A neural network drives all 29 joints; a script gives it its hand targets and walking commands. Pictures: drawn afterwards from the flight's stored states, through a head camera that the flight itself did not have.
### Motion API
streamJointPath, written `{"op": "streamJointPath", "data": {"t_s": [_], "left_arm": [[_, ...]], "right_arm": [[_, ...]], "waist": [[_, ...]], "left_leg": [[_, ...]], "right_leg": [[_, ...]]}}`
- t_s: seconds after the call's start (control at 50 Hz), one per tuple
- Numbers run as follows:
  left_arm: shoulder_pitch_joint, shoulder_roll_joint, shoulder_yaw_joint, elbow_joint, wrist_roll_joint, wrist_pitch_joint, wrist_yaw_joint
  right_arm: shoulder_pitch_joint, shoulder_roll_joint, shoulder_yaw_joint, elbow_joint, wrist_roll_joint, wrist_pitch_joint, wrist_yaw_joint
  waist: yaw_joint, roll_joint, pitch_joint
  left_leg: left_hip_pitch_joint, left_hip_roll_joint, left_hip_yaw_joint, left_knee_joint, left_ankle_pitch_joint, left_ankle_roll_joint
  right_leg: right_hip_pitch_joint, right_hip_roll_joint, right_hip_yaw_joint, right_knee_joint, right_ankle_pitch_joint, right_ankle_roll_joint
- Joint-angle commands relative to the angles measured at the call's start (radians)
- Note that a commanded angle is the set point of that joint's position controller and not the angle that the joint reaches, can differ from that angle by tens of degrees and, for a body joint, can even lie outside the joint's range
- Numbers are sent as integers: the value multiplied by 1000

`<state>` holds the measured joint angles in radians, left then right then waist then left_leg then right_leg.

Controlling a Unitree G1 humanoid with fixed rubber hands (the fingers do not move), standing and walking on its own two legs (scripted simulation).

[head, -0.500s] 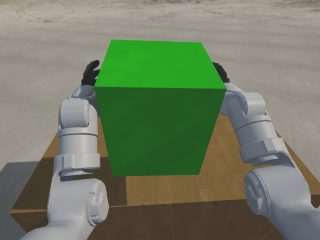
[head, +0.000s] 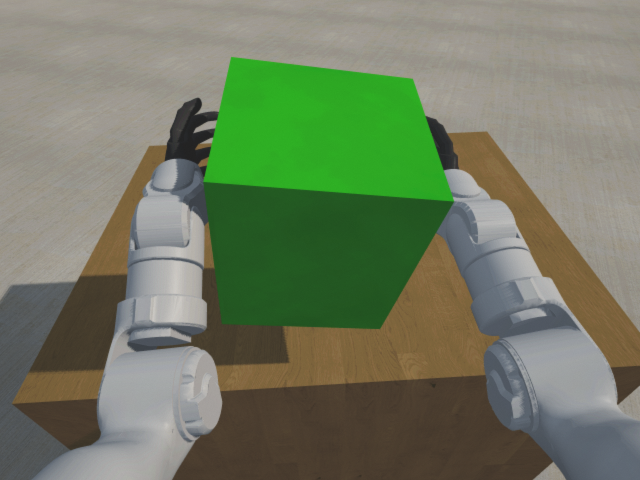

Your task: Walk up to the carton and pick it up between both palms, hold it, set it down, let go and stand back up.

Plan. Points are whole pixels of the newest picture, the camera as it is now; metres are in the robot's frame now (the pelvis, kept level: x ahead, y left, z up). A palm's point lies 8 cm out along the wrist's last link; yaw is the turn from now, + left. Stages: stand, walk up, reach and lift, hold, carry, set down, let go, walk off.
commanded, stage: set down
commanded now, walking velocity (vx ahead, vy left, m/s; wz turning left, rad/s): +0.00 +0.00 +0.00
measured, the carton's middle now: (313, 206) +0.41 +0.02 +0.18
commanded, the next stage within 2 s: none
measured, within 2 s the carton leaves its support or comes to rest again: neither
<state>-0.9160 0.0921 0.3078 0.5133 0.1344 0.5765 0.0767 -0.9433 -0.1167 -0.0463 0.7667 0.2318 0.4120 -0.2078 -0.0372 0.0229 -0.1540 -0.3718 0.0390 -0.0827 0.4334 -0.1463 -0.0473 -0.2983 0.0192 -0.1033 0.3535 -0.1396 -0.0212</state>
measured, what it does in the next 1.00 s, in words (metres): stands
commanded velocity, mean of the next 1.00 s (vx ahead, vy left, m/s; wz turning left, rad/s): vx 0.00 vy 0.00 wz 0.00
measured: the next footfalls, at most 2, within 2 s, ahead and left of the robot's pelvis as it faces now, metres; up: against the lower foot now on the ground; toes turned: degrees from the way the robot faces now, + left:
none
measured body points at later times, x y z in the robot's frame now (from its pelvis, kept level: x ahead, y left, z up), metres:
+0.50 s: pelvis +0.00 +0.00 +0.00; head +0.00 +0.00 +0.45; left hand +0.43 +0.17 +0.20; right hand +0.44 -0.14 +0.18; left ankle +0.04 +0.14 -0.74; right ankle +0.02 -0.10 -0.74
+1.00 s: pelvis +0.01 -0.01 +0.00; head +0.02 +0.00 +0.45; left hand +0.44 +0.17 +0.18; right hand +0.46 -0.13 +0.15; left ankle +0.04 +0.14 -0.74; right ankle +0.02 -0.10 -0.74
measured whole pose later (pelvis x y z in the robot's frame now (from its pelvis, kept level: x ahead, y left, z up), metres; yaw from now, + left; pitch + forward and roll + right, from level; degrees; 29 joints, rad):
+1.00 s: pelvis +0.01 -0.01 +0.00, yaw +0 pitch +6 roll -2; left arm -0.84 0.02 0.31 0.55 0.13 0.46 0.16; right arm -0.94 -0.13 -0.06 0.99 0.16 0.20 -0.11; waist 0.03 0.02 -0.11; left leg -0.37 0.05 -0.08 0.43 -0.16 -0.05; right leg -0.30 0.03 -0.10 0.35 -0.16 -0.03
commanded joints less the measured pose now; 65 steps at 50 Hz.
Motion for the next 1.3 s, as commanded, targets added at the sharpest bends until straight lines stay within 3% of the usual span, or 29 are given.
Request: {"op": "streamJointPath", "data": {"t_s": [0.0,0.08,0.1,0.12,0.14,0.18,0.2,0.28,0.3,0.32,0.36,0.4,0.44,0.5,0.56,0.62,0.7,0.76,0.82,0.96,1.0,1.04,1.06,1.08,1.1,1.16,1.22,1.24,1.28], "left_arm": [[-749,-691,-378,-215,-118,-75,-110],[-754,-706,-430,-280,-124,-77,-94],[-723,-717,-437,-286,-116,-76,-88],[-748,-731,-460,-310,-134,-81,-86],[-738,-728,-463,-337,-145,-86,-81],[-739,-726,-483,-334,-135,-85,-75],[-757,-714,-471,-320,-127,-93,-70],[-756,-719,-428,-269,-103,-95,-68],[-741,-714,-413,-249,-95,-95,-68],[-758,-733,-431,-268,-101,-101,-61],[-752,-718,-408,-229,-103,-109,-56],[-781,-730,-415,-224,-100,-127,-47],[-788,-738,-389,-210,-88,-136,-37],[-792,-765,-415,-229,-97,-148,-31],[-792,-766,-417,-176,-113,-159,-23],[-829,-813,-485,-232,-134,-188,-6],[-771,-772,-413,-158,-94,-172,-8],[-769,-751,-386,-152,-80,-182,-2],[-735,-774,-405,-157,-83,-183,1],[-713,-773,-383,-175,-68,-201,18],[-688,-764,-361,-115,-60,-201,20],[-726,-764,-356,-119,-79,-216,15],[-701,-739,-316,-61,-44,-215,12],[-721,-768,-358,-145,-58,-220,16],[-711,-754,-355,-121,-60,-217,14],[-704,-766,-347,-99,-49,-232,22],[-732,-783,-347,-117,-55,-253,26],[-737,-787,-356,-147,-64,-259,33],[-675,-774,-338,-115,-48,-254,35]], "right_arm": [[-1023,625,310,-373,136,-170,164],[-977,597,305,-371,124,-173,173],[-984,599,321,-396,135,-178,176],[-979,589,308,-384,128,-187,175],[-961,604,333,-394,149,-181,176],[-922,580,312,-358,123,-176,185],[-927,596,306,-327,115,-181,189],[-910,562,251,-237,84,-186,206],[-941,568,262,-253,87,-195,215],[-958,566,250,-259,79,-202,220],[-995,591,269,-276,83,-217,226],[-994,577,257,-247,76,-230,236],[-995,587,237,-206,60,-235,249],[-983,552,202,-192,45,-264,259],[-1010,557,204,-173,40,-280,263],[-1029,550,195,-204,31,-309,268],[-969,496,139,-137,9,-303,273],[-963,495,139,-99,3,-315,283],[-969,467,133,-124,0,-334,287],[-976,453,138,-105,-6,-362,303],[-986,443,113,-98,-30,-368,306],[-989,484,135,-90,-42,-366,304],[-939,441,80,0,-58,-362,310],[-958,449,104,-44,-51,-375,317],[-917,432,86,-6,-60,-373,311],[-969,450,94,-39,-66,-393,309],[-966,453,77,-21,-78,-405,320],[-961,458,79,-35,-77,-413,318],[-958,435,94,-24,-73,-414,321]], "waist": [[39,-4,-639],[16,40,-674],[46,35,-672],[21,42,-693],[35,34,-701],[15,50,-655],[41,33,-664],[36,50,-582],[67,36,-575],[60,52,-607],[96,-2,-629],[90,49,-603],[119,25,-588],[86,32,-630],[109,34,-619],[90,55,-696],[94,58,-597],[117,24,-588],[107,48,-632],[147,67,-657],[154,54,-633],[167,1,-642],[150,48,-562],[151,54,-649],[132,55,-604],[165,48,-653],[165,57,-663],[157,71,-717],[188,50,-704]], "left_leg": [[401,-80,35,-18,368,10],[474,-74,36,-1,393,-6],[486,-67,33,-3,426,-7],[495,-70,29,9,448,-20],[511,-66,29,16,461,-16],[507,-67,30,3,423,-18],[494,-64,30,0,387,-19],[477,-58,34,-17,339,-20],[471,-50,34,-22,336,-13],[480,-53,31,-24,311,-15],[472,-49,32,-17,342,-2],[462,-49,32,-22,317,-11],[441,-42,34,-33,295,-11],[507,-33,35,-12,359,-24],[479,-38,41,-23,321,-20],[528,-29,29,3,391,-40],[494,-28,38,-20,329,-33],[504,-22,46,-19,367,-40],[550,-12,39,-3,445,-47],[557,-7,47,10,488,-53],[513,-3,48,-7,401,-41],[492,-14,59,3,439,-24],[472,-14,58,-13,390,-28],[512,-11,64,1,452,-38],[527,-7,57,0,465,-42],[499,-11,64,11,488,-40],[487,-7,65,1,466,-42],[517,-4,64,13,524,-46],[512,-2,64,27,596,-47]], "right_leg": [[403,70,49,-30,280,63],[340,72,37,-39,257,54],[326,76,37,-39,262,55],[333,84,28,-35,274,48],[328,85,34,-37,292,53],[293,84,35,-45,245,50],[303,81,34,-43,223,50],[256,77,27,-51,153,46],[258,75,27,-49,142,44],[244,75,22,-50,125,39],[265,76,33,-42,168,48],[240,73,27,-43,137,43],[231,74,24,-49,99,36],[186,80,10,-52,132,30],[195,76,13,-59,102,24],[156,83,1,-54,137,16],[156,69,8,-70,89,11],[148,81,0,-68,104,16],[115,86,-6,-64,126,9],[100,86,-5,-69,117,1],[88,80,-1,-71,74,0],[140,71,13,-65,153,12],[109,67,9,-67,103,6],[115,74,7,-63,138,-2],[98,76,-3,-68,135,3],[117,68,6,-66,179,7],[100,74,-1,-61,148,2],[90,79,-1,-55,177,1],[101,77,4,-54,227,4]]}}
